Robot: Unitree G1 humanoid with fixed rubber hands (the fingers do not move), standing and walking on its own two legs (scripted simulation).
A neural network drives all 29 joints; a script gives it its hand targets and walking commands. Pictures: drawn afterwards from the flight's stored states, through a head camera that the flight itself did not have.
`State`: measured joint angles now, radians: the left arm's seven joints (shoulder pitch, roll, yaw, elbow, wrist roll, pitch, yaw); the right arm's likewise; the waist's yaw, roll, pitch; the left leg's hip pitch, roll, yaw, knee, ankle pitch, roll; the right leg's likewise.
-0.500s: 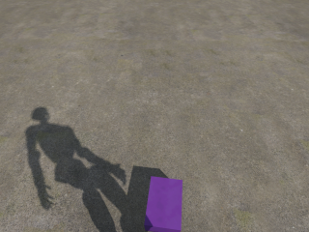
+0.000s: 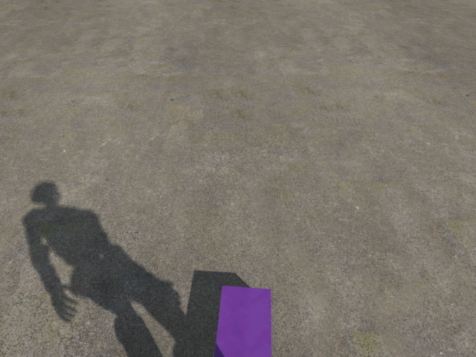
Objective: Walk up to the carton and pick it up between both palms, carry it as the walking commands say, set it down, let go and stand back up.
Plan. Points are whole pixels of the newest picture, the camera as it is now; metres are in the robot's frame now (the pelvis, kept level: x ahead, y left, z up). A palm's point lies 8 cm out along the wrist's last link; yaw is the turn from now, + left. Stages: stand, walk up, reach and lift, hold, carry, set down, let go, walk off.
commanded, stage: walk up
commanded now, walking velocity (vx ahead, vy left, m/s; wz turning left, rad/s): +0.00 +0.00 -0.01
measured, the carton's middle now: (244, 329) +0.36 -0.01 -0.70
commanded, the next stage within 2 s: stand in 2.00 s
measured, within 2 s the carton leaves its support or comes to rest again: neither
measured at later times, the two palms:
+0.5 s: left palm out of the picture -0.05 +0.19 -0.14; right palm out of the picture +0.00 -0.26 -0.15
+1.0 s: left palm out of the picture +0.01 +0.26 -0.14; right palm out of the picture -0.05 -0.21 -0.12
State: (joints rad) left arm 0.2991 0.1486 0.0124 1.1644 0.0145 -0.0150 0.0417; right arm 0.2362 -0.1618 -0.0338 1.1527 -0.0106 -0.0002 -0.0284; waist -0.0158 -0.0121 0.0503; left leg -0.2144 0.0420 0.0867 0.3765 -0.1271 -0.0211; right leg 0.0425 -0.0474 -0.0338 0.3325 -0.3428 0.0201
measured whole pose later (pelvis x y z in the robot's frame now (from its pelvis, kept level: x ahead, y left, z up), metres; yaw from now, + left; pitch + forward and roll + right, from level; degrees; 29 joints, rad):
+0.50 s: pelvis -0.01 -0.02 -0.01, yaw -1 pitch -1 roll +0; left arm 0.36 0.12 0.04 1.11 0.01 0.00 0.05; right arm 0.22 -0.17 -0.06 1.12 -0.01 0.02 -0.07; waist 0.01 0.01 0.06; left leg -0.31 0.10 0.08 0.52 -0.14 -0.04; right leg -0.06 0.01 -0.03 0.47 -0.37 -0.01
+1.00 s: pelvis -0.05 +0.02 +0.01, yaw -5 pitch -1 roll -2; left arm 0.21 0.21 0.05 1.04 0.02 0.04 0.03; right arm 0.25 -0.16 -0.01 1.03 -0.02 -0.02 -0.03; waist -0.02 -0.03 0.06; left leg -0.17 0.04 0.11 0.38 -0.19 0.04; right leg -0.24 -0.01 0.02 0.73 -0.42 0.00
